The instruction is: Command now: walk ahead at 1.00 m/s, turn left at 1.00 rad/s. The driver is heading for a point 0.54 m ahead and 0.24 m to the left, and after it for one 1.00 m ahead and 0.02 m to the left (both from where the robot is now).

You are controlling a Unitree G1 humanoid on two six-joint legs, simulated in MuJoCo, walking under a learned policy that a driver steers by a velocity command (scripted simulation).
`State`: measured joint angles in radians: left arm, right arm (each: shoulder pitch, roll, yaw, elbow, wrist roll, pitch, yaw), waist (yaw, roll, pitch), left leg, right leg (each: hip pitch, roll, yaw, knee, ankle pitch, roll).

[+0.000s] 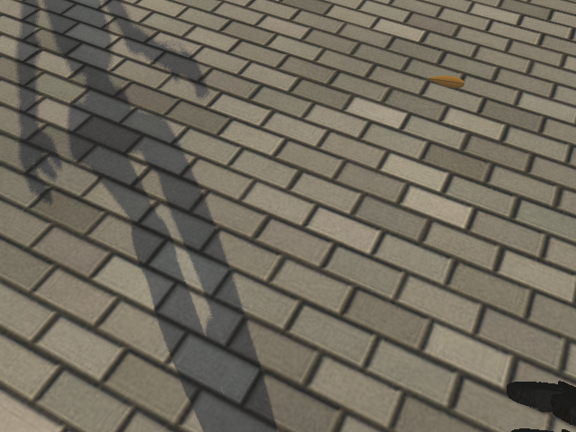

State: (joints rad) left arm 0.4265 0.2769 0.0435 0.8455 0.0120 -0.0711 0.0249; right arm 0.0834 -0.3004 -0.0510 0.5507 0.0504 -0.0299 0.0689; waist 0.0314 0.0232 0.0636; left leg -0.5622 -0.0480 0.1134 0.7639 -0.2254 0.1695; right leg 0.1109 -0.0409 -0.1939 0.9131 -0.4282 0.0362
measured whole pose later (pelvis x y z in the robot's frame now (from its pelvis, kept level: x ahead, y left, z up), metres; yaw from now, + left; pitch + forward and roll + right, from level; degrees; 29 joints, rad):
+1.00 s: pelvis +0.68 +0.08 +0.04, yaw +19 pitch +1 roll +0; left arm 0.22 0.33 0.06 0.77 -0.02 0.04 0.04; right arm 0.07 -0.23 -0.02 0.73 -0.03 -0.03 0.00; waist 0.01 -0.04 0.07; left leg -0.37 -0.01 0.09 0.45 -0.10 0.07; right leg -0.56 -0.06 0.03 1.15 -0.45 0.10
